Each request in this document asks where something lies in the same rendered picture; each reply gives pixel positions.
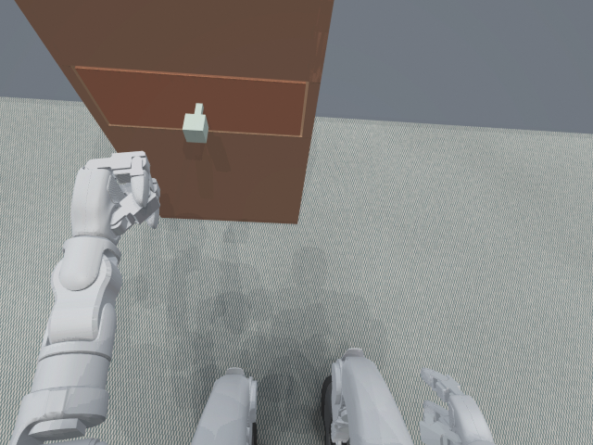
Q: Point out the drawer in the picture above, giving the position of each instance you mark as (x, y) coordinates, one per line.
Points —
(161, 99)

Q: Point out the robot right shin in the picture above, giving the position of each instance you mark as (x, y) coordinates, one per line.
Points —
(339, 429)

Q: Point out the left robot forearm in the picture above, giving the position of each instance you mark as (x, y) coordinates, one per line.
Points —
(68, 391)

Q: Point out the right robot hand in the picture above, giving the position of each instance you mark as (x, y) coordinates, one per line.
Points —
(461, 424)

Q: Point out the left robot thigh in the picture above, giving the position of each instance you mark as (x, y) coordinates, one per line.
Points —
(231, 407)

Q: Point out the handle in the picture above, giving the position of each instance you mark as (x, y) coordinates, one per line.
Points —
(195, 126)

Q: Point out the left robot hand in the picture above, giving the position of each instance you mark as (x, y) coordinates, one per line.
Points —
(97, 195)

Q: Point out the cabinet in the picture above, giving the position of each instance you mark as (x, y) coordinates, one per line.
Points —
(234, 176)

